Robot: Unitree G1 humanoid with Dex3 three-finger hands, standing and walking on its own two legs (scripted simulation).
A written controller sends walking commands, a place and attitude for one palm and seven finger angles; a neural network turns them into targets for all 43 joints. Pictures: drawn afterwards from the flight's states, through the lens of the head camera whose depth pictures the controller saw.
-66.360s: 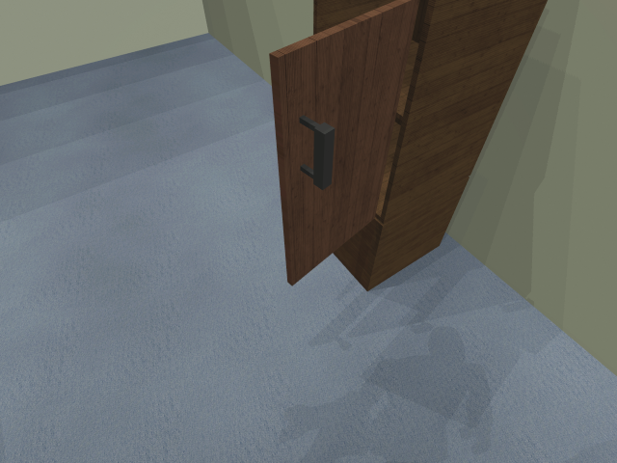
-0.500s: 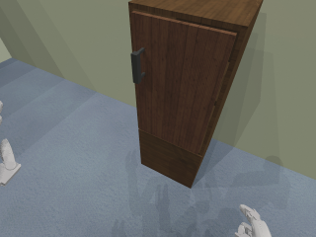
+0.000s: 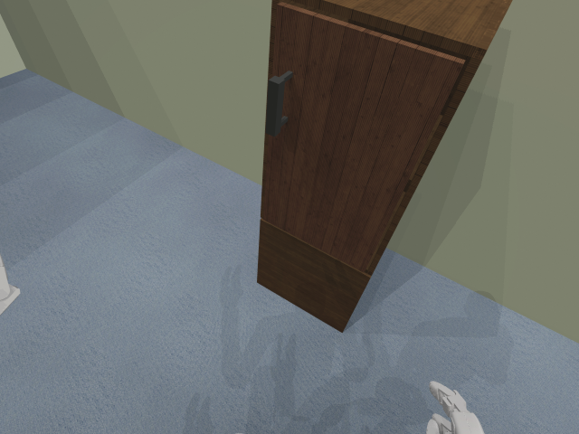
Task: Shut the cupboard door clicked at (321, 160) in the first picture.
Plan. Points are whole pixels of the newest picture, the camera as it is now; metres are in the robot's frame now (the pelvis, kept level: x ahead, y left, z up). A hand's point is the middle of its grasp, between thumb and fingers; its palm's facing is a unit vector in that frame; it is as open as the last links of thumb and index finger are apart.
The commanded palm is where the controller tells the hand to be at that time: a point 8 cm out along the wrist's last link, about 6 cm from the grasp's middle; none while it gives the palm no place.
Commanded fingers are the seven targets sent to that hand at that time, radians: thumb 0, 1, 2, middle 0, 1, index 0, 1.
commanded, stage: step back with the hand held close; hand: left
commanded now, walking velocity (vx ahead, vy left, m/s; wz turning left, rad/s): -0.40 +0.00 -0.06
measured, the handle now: (280, 103) +0.71 +0.08 +0.09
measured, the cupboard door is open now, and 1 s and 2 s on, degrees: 0 0 0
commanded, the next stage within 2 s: stop stepping back and stand still in 0.16 s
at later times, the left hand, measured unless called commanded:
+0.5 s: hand out of the picture +0.08 +0.27 +0.17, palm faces +0.52 -0.78 -0.35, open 7.4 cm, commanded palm +0.03 +0.28 +0.19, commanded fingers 0.00 0.90 0.90 -0.20 -0.30 -0.20 -0.30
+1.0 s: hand out of the picture +0.02 +0.28 +0.15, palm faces +0.51 -0.81 -0.30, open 7.4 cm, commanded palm -0.04 +0.31 +0.19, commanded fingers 0.00 0.90 0.90 -0.20 -0.30 -0.20 -0.30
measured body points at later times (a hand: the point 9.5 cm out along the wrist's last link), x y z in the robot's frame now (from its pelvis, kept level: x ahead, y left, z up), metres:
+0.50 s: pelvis -0.12 -0.02 -0.01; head -0.16 +0.00 +0.44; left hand +0.05 +0.31 +0.19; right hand -0.02 -0.29 -0.09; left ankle -0.05 +0.07 -0.73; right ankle -0.21 -0.13 -0.73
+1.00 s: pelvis -0.18 +0.01 +0.00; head -0.22 +0.03 +0.45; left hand -0.02 +0.32 +0.17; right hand -0.03 -0.22 -0.07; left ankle -0.05 +0.07 -0.73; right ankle -0.21 -0.12 -0.72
